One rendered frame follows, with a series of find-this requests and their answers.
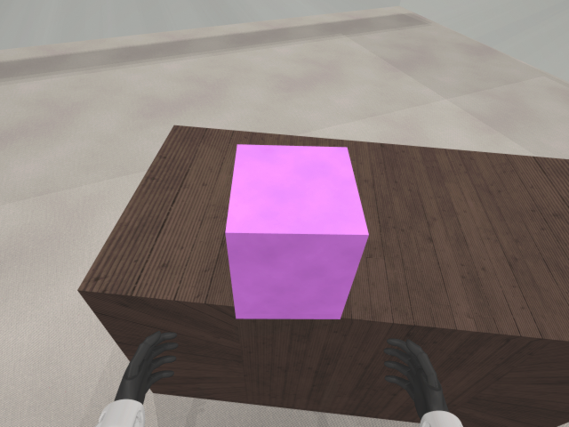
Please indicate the left robot hand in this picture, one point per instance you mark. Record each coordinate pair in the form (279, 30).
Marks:
(137, 377)

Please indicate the right robot hand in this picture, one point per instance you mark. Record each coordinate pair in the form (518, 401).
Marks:
(423, 385)

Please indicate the left robot forearm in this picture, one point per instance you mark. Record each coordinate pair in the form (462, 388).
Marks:
(123, 413)

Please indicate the carton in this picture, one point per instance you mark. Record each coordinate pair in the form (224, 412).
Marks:
(295, 231)

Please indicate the pedestal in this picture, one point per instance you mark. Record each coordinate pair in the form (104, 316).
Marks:
(467, 256)

